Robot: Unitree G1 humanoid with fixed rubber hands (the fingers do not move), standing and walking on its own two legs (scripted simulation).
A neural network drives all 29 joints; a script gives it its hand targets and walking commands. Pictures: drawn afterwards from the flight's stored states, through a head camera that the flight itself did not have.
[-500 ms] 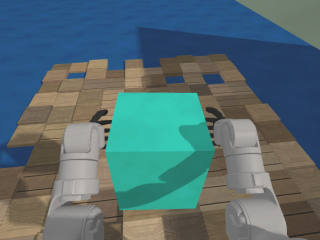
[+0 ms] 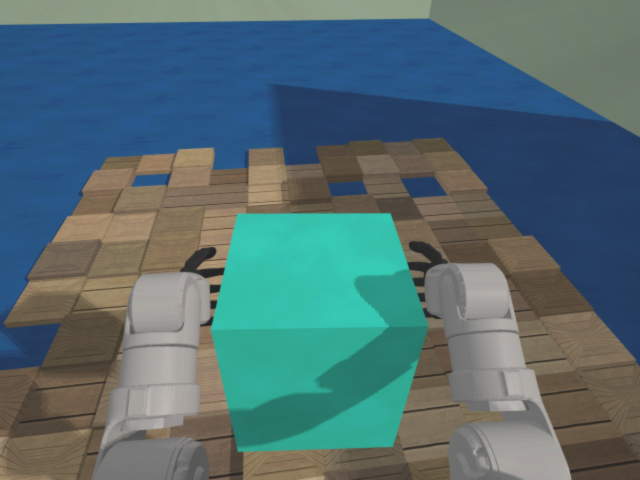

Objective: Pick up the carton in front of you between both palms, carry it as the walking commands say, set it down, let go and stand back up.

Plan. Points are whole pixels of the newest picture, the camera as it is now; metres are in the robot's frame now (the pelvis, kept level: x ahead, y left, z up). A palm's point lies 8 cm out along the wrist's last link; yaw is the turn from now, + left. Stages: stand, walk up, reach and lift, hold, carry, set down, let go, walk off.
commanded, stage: carry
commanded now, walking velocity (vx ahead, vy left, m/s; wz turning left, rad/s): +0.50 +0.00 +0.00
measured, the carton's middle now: (315, 330) +0.33 -0.01 +0.05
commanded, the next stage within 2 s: none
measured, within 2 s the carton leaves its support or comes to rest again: neither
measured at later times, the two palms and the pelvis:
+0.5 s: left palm (218, 160) +0.59 +0.14 +0.17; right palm (400, 164) +0.57 -0.16 +0.17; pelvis +0.21 +0.01 +0.01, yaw +0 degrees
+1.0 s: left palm (233, 110) +0.90 +0.15 +0.14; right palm (359, 104) +0.93 -0.15 +0.14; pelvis +0.54 -0.03 +0.02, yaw +1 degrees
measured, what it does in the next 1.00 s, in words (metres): walks ahead: left foot, then right foot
